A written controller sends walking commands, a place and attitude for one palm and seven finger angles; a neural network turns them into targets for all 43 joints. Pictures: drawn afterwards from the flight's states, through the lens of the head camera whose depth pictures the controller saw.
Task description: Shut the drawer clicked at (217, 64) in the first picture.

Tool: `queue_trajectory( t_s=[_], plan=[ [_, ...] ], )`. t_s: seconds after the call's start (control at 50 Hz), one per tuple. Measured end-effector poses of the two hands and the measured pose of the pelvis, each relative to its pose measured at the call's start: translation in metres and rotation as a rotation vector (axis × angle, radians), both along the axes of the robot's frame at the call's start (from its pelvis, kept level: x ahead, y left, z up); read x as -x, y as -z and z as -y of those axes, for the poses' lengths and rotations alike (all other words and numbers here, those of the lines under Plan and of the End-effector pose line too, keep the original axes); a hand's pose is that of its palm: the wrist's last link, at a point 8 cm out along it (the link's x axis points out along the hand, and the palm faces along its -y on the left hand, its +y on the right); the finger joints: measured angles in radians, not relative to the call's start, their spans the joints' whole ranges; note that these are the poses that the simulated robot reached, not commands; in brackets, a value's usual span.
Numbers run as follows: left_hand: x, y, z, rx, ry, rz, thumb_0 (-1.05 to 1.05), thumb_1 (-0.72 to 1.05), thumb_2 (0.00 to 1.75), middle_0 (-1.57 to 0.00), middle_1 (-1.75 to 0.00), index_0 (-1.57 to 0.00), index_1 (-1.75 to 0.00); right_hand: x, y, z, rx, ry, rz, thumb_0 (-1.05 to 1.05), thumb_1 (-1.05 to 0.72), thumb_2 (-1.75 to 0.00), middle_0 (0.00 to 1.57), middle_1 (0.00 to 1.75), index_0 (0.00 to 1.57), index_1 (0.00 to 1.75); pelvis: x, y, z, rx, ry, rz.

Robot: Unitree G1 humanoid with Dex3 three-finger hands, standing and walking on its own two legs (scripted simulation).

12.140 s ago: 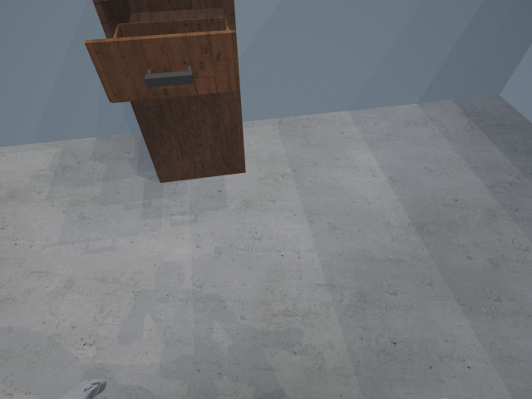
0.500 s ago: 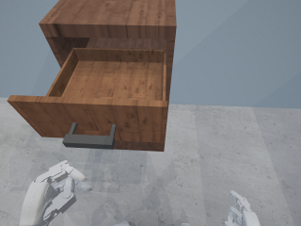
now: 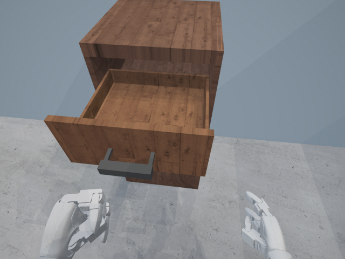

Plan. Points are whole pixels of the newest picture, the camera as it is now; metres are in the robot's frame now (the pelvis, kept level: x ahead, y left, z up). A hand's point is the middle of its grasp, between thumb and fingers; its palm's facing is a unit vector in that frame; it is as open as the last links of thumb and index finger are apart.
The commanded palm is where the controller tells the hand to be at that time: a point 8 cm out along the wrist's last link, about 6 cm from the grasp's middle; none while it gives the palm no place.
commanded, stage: raise the hand and make a fist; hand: left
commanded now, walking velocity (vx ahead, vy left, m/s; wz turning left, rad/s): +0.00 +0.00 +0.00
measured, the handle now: (128, 161) +0.34 +0.15 +0.03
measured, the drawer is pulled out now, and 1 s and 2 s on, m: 0.29 0.29 0.29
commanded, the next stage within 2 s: bring the fist close to the handle in 0.50 s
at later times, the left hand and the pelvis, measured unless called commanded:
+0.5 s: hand (107, 221) +0.16 +0.13 +0.12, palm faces +0.01 -1.00 -0.08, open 3.3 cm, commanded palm +0.12 +0.18 +0.13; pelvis +0.00 -0.02 +0.01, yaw +0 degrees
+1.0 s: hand (117, 215) +0.19 +0.13 +0.09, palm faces -0.01 -1.00 -0.05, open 3.3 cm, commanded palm +0.16 +0.18 +0.09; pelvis +0.00 -0.03 +0.01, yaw +0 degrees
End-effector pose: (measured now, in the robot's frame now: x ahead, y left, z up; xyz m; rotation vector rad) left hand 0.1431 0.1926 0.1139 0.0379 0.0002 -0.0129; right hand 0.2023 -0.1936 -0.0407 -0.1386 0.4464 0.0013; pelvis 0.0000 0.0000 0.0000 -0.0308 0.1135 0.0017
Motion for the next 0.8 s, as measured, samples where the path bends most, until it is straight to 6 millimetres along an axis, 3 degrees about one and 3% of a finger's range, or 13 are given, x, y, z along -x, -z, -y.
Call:
queue_trajectory(
  t_s=[0.16, 0.38, 0.62, 0.8],
  plan=[
    [0.003, -0.015, 0.003, -0.014, -0.002, 0.016, 0.01, 0.9, 0.9, -1.39, -1.59, -1.4, -1.6, 0.013, 0.005, 0.006, 0.005, 0.01, -0.034, 0.01, -0.9, -0.9, 0.2, 0.3, 0.2, 0.3, 0.0, -0.003, 0.0, -0.002, 0.0, 0.021],
    [0.004, -0.011, 0.008, -0.028, -0.007, -0.013, 0.01, 0.9, 0.9, -1.4, -1.6, -1.4, -1.6, 0.03, 0.007, 0.036, 0.036, 0.069, -0.052, 0.01, -0.9, -0.9, 0.2, 0.3, 0.2, 0.3, 0.002, -0.006, 0.01, -0.01, 0.004, 0.03],
    [0.001, -0.014, 0.013, -0.041, -0.012, -0.002, 0.01, 0.9, 0.9, -1.4, -1.6, -1.4, -1.6, 0.025, 0.005, 0.051, 0.026, 0.077, -0.024, 0.01, -0.91, -0.9, 0.2, 0.3, 0.2, 0.3, 0.0, -0.008, 0.023, -0.017, 0.003, 0.034],
    [-0.006, 0.002, 0.012, -0.024, -0.025, -0.024, 0.01, 0.9, 0.9, -1.4, -1.6, -1.4, -1.6, 0.02, 0.008, 0.056, 0.041, 0.053, -0.033, 0.01, -0.91, -0.9, 0.2, 0.3, 0.2, 0.3, 0.002, -0.008, 0.03, -0.02, -0.006, 0.023]
  ],
)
